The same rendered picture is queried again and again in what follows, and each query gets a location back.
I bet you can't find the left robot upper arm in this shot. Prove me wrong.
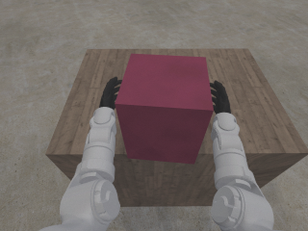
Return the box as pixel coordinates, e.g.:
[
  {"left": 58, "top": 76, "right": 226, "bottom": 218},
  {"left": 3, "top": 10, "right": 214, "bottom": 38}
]
[{"left": 39, "top": 178, "right": 120, "bottom": 231}]

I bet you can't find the left robot hand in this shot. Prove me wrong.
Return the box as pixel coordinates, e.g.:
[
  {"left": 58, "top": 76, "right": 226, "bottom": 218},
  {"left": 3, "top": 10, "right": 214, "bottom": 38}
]
[{"left": 99, "top": 77, "right": 122, "bottom": 110}]

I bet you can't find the right robot hand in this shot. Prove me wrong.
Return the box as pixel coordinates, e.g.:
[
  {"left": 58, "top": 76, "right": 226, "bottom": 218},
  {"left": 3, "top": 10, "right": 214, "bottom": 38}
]
[{"left": 210, "top": 80, "right": 231, "bottom": 114}]

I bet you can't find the right robot upper arm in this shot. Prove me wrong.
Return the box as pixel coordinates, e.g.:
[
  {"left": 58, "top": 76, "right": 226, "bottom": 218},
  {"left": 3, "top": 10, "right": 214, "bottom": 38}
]
[{"left": 210, "top": 185, "right": 283, "bottom": 231}]

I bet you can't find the pedestal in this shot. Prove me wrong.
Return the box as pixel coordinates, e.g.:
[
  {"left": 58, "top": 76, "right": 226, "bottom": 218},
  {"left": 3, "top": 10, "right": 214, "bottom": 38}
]
[{"left": 45, "top": 48, "right": 308, "bottom": 207}]

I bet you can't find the right robot forearm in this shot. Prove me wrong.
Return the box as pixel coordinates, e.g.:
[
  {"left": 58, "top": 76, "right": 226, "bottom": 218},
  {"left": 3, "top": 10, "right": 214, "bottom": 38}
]
[{"left": 211, "top": 113, "right": 266, "bottom": 199}]

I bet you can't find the left robot forearm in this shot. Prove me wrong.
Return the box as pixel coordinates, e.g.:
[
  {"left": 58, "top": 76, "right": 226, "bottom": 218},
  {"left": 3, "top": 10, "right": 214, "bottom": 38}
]
[{"left": 60, "top": 107, "right": 116, "bottom": 217}]

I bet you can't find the carton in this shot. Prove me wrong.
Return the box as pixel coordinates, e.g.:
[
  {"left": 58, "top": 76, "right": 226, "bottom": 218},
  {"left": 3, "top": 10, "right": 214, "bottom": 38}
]
[{"left": 115, "top": 53, "right": 214, "bottom": 165}]

